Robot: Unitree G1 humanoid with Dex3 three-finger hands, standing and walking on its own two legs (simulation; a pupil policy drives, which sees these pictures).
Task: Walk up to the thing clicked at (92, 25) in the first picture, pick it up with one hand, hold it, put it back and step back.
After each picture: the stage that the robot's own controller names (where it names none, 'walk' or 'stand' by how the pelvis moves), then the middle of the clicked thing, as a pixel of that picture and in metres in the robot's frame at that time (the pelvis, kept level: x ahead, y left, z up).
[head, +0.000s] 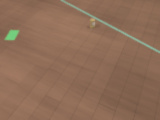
stand; (92, 23) +1.73 -0.13 -0.72
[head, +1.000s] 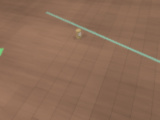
walk; (78, 33) +1.61 +0.16 -0.71
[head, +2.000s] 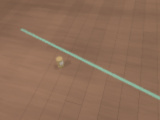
walk; (60, 62) +1.04 +0.29 -0.72
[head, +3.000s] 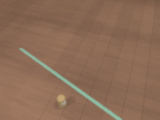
walk; (61, 101) +0.62 +0.22 -0.71
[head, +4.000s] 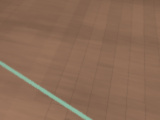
stand; out of the picture +0.37 +0.17 -0.69
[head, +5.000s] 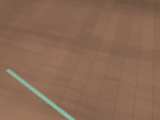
stand; out of the picture +0.32 +0.17 -0.71
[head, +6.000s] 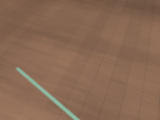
stand; out of the picture +0.35 +0.15 -0.72
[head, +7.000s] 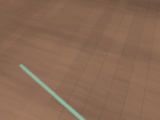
stand; out of the picture +0.36 +0.14 -0.72
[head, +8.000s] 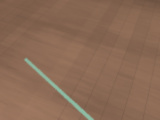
stand; out of the picture +0.37 +0.13 -0.72
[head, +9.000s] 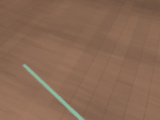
stand; out of the picture +0.35 +0.13 -0.72
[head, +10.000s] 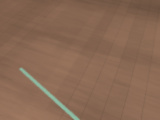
stand; out of the picture +0.34 +0.15 -0.72
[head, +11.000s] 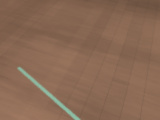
stand; out of the picture +0.34 +0.15 -0.72
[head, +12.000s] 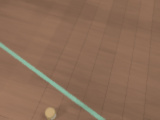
go down; (50, 114) +0.36 +0.16 -0.64
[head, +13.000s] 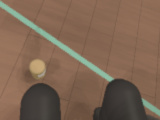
go down; (38, 70) +0.43 +0.16 -0.31
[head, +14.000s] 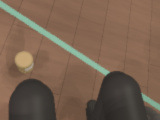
close in; (25, 63) +0.43 +0.17 -0.28
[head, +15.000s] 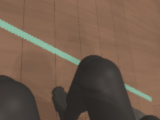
close; out of the picture +0.43 +0.20 -0.23
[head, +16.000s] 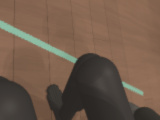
close; out of the picture +0.42 +0.21 -0.23
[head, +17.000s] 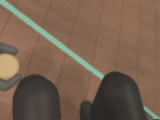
lift; (3, 68) +0.35 +0.23 -0.13
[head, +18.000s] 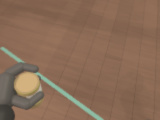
hold; (30, 91) +0.31 +0.17 +0.02
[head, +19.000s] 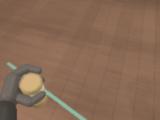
hold; (34, 91) +0.32 +0.17 +0.02
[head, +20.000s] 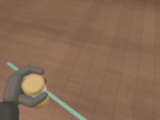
hold; (36, 92) +0.32 +0.17 +0.01
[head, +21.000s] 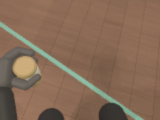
crouch; (29, 72) +0.38 +0.17 -0.06
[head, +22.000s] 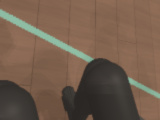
lower; out of the picture +0.44 +0.21 -0.20
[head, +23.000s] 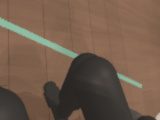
lower; out of the picture +0.44 +0.24 -0.23
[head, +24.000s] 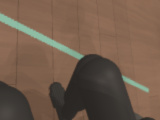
lower; out of the picture +0.44 +0.23 -0.23
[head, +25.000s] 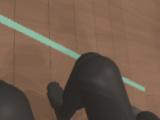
lower; out of the picture +0.43 +0.23 -0.23
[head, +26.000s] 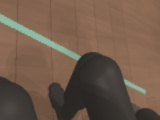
lower; out of the picture +0.43 +0.22 -0.23
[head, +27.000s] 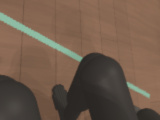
open; out of the picture +0.41 +0.21 -0.23
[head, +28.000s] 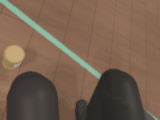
stand; (12, 58) +0.42 +0.19 -0.25
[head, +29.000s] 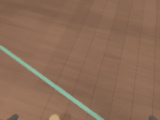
stand; out of the picture +0.36 +0.15 -0.61
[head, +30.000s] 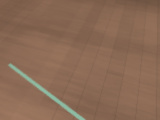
stand; out of the picture +0.35 +0.16 -0.67
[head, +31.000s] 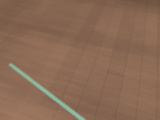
stand; out of the picture +0.35 +0.15 -0.67
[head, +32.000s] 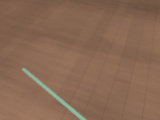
stand; out of the picture +0.37 +0.15 -0.72
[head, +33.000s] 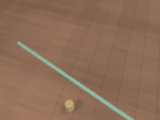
walk; (69, 106) +0.46 +0.11 -0.70
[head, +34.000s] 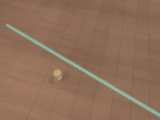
walk; (57, 76) +0.72 +0.15 -0.70
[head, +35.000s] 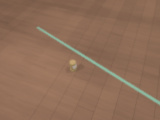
stand; (73, 65) +1.00 +0.16 -0.70
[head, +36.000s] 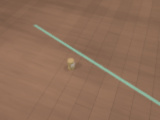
stand; (71, 64) +1.01 +0.12 -0.72
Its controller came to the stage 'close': yes
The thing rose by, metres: 0.73
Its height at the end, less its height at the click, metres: +0.00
